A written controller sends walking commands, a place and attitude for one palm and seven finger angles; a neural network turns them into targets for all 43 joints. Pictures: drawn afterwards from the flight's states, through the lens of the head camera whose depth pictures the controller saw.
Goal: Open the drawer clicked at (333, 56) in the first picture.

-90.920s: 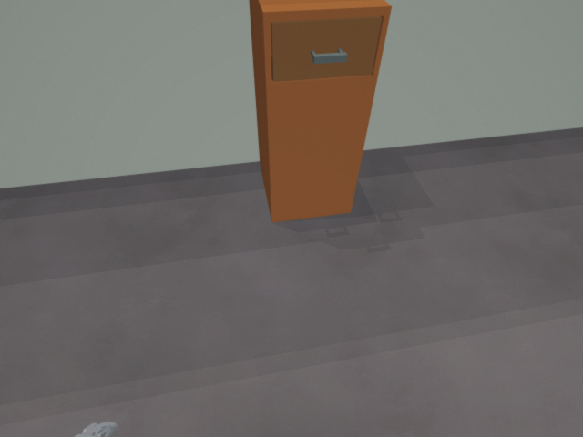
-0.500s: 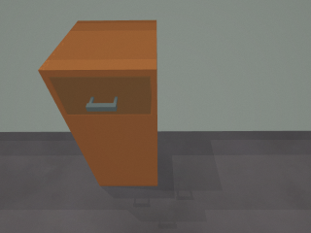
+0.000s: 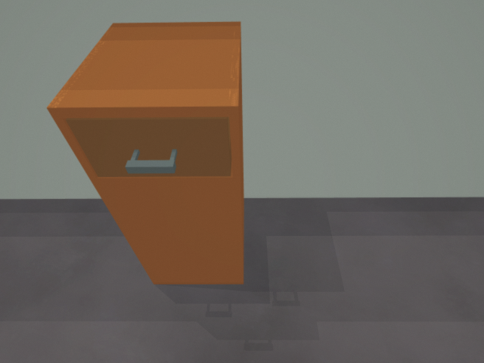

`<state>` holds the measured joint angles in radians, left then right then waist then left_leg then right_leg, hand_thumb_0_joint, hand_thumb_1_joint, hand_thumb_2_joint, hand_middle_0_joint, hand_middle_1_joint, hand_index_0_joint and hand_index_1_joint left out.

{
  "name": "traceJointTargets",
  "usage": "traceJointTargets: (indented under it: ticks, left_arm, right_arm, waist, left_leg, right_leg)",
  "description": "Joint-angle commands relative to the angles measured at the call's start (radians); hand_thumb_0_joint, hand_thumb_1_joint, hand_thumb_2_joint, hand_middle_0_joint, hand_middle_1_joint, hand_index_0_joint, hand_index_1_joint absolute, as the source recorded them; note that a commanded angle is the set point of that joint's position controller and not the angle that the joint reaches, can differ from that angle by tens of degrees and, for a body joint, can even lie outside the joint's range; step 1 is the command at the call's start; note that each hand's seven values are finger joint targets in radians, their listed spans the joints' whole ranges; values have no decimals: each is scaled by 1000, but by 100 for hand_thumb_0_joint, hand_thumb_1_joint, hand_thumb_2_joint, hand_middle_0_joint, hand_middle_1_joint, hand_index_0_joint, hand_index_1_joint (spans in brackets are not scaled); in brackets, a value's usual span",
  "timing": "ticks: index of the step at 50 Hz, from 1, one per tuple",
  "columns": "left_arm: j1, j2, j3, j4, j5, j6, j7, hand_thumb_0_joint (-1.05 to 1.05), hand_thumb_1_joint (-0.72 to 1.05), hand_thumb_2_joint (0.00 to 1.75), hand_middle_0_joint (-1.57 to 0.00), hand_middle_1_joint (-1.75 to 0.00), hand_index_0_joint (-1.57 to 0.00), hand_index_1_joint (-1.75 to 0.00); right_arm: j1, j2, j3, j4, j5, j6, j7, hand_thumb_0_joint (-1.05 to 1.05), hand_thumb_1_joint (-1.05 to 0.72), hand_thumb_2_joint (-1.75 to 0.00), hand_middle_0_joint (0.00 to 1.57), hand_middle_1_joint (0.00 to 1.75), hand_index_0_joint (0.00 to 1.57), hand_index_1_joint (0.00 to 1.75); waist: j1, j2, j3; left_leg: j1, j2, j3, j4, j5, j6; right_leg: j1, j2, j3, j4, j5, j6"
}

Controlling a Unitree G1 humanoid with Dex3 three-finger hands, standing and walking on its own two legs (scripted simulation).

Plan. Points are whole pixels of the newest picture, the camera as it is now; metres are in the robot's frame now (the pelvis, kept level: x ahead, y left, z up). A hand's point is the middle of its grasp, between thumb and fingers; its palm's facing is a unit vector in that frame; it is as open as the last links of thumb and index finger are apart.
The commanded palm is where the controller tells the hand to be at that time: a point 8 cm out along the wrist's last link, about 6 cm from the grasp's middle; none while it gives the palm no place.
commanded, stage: look again from close up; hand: left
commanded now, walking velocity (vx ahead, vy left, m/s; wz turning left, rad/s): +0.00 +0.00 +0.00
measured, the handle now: (153, 160) +0.52 +0.24 +0.01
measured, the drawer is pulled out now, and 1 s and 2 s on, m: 0.00 0.00 0.00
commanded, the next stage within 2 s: raise the hand with hooked fingers in 0.32 s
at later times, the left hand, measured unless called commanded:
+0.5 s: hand out of the picture +0.04 +0.17 -0.15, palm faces -0.08 -0.94 -0.33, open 7.2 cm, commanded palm +0.12 +0.20 -0.06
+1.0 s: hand (126, 332) +0.18 +0.21 -0.04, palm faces +0.02 -0.09 -1.00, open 9.5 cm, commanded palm +0.17 +0.20 +0.03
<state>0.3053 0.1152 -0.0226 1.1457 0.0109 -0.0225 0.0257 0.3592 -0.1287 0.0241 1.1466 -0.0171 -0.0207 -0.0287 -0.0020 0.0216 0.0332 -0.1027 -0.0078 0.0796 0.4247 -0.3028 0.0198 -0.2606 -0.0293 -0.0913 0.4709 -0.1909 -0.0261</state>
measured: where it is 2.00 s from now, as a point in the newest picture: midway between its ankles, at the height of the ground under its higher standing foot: outside the picture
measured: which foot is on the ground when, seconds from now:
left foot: down 0.00-1.00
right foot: down 0.00-1.00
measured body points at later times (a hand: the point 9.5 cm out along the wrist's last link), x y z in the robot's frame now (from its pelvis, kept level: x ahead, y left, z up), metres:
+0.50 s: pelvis +0.02 -0.01 +0.00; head +0.03 -0.02 +0.45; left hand +0.05 +0.22 -0.13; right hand +0.02 -0.23 -0.16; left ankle -0.04 +0.10 -0.74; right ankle +0.04 -0.10 -0.74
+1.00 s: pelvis -0.01 -0.02 -0.03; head +0.01 -0.04 +0.42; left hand +0.17 +0.21 +0.01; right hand +0.27 -0.21 -0.08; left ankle -0.04 +0.10 -0.74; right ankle +0.04 -0.10 -0.74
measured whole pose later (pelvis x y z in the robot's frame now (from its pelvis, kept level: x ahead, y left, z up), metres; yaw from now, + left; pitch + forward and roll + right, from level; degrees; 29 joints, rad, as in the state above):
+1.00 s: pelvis -0.01 -0.02 -0.03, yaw -1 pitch +6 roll +2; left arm 0.34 0.30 -0.15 0.07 1.12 0.05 0.47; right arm -0.01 -0.21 -0.02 0.52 -0.06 0.07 0.03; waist 0.14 0.00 -0.07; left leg -0.39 0.02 0.10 0.72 -0.42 0.00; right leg -0.56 -0.02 -0.07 0.76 -0.30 -0.06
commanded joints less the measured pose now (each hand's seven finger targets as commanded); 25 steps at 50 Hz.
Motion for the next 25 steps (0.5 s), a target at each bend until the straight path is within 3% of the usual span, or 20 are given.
traceJointTargets:
  ticks: [1, 11, 17, 20, 21, 22, 23, 24, 25]
  left_arm:
    - [53, 88, 22, -26, -5, -14, 10, 0, 90, 90, -20, -30, -20, -30]
    - [56, 81, 24, -25, -4, -12, 11, 0, 90, 90, -20, -30, -20, -30]
    - [57, 86, 28, -29, -4, -15, 11, 0, 90, 90, -20, -30, -20, -30]
    - [57, 83, 28, -31, -3, -14, 11, 0, 90, 90, -20, -30, -20, -30]
    - [166, 152, 43, 16, 5, -25, 55, 0, 90, 90, -20, -30, -20, -30]
    - [-661, 387, -69, -1473, 133, -202, 47, 0, 88, 89, -20, -32, -20, -32]
    - [-274, 363, 20, -1229, 150, -104, 146, 0, 85, 88, -20, -33, -20, -33]
    - [-29, 204, -52, -1125, 159, 55, 199, 0, 83, 87, -21, -34, -21, -34]
    - [4, 112, -115, -1119, 209, 85, 204, 0, 81, 86, -21, -36, -21, -36]
  right_arm:
    - [78, -71, -11, -8, 3, -14, -5, 0, -90, -90, 20, 30, 20, 30]
    - [77, -60, -12, 2, 3, -11, -9, 0, -90, -90, 20, 30, 20, 30]
    - [72, -61, -15, 2, 3, -14, -11, 0, -90, -90, 20, 30, 20, 30]
    - [68, -60, -17, 3, 4, -13, -12, 0, -90, -90, 20, 30, 20, 30]
    - [-79, -108, -36, -76, 16, -21, -4, 0, -90, -90, 20, 30, 20, 30]
    - [-100, -282, -22, -458, 71, -177, -55, 0, -90, -90, 20, 30, 20, 30]
    - [-184, -218, -54, -406, 64, -259, -94, 0, -90, -90, 20, 30, 20, 30]
    - [-175, -176, -64, -409, 92, -288, -88, 0, -90, -90, 20, 30, 20, 30]
    - [-163, -182, -60, -394, 86, -300, -87, 0, -90, -90, 20, 30, 20, 30]
  waist:
    - [0, -20, 50]
    - [1, -36, 69]
    - [-2, -26, 31]
    - [-1, -20, 45]
    - [65, -129, 50]
    - [-39, 191, -431]
    - [26, 337, -414]
    - [18, 232, -234]
    - [7, 97, -151]
  left_leg:
    - [-152, 110, -100, -110, 87, 17]
    - [-145, 110, -92, -100, 93, 15]
    - [-113, 112, -86, -91, 138, 11]
    - [-114, 113, -87, -92, 143, 10]
    - [-195, 117, -18, 141, 159, -21]
    - [33, 12, -42, -35, 279, 27]
    - [32, 23, -41, -26, 459, 25]
    - [-58, 34, -68, -48, 411, -11]
    - [-91, 36, -60, -18, 369, 1]
  right_leg:
    - [103, -91, 117, -68, 85, -26]
    - [99, -90, 121, -75, 110, -28]
    - [121, -93, 119, -69, 182, -31]
    - [116, -91, 116, -72, 185, -29]
    - [137, -149, 168, -21, 717, 17]
    - [212, -49, 270, 31, 423, -23]
    - [180, -12, 173, 69, 206, -47]
    - [65, 13, 120, 64, 64, -37]
    - [17, 20, 92, 37, 82, -21]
